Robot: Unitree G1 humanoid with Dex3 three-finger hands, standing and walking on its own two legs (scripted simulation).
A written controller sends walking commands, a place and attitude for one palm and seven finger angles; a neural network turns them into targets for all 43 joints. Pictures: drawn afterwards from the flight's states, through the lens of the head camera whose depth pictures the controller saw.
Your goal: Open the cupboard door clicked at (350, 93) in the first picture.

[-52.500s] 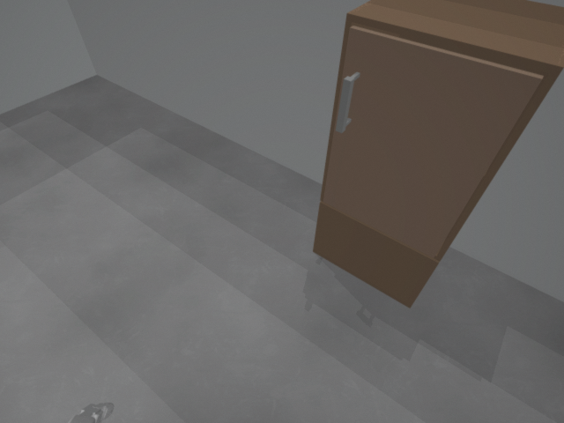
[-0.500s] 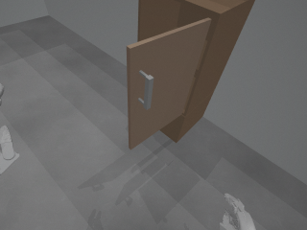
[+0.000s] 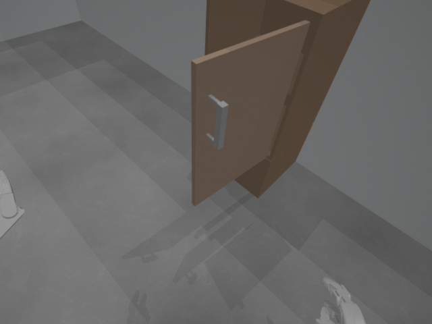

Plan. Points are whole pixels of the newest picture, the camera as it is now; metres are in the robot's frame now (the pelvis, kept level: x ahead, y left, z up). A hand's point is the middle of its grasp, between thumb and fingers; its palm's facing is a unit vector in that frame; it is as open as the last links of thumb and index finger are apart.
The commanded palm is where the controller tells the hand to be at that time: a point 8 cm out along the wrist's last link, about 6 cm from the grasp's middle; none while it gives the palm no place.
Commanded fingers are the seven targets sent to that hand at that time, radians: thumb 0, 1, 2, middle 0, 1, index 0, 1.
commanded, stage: stop stepping back and stand still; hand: left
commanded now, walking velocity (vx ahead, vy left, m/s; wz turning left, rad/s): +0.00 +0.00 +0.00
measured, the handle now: (215, 123) +0.59 +0.04 +0.01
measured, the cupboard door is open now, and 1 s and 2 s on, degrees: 84 84 84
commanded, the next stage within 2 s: let the arm hang, fingers relaxed in 0.04 s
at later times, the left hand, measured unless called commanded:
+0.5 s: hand out of the picture +0.02 +0.18 -0.17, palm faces +0.07 -0.98 -0.17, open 6.9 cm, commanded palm none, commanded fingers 0.00 0.90 0.90 -0.20 -0.30 -0.20 -0.30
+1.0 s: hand out of the picture -0.03 +0.18 -0.17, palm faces +0.05 -0.98 -0.18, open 7.4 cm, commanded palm none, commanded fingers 0.00 0.90 0.90 -0.20 -0.30 -0.20 -0.30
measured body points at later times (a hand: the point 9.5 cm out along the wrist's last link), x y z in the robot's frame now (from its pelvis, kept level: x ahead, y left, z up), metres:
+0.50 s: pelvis -0.02 +0.00 +0.00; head +0.00 +0.03 +0.45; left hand +0.02 +0.24 -0.16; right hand +0.02 -0.24 -0.14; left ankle +0.03 +0.12 -0.73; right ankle +0.00 -0.10 -0.73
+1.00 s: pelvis -0.02 +0.02 +0.01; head -0.01 +0.01 +0.46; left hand -0.03 +0.23 -0.15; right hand -0.03 -0.19 -0.16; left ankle +0.03 +0.12 -0.73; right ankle +0.00 -0.10 -0.73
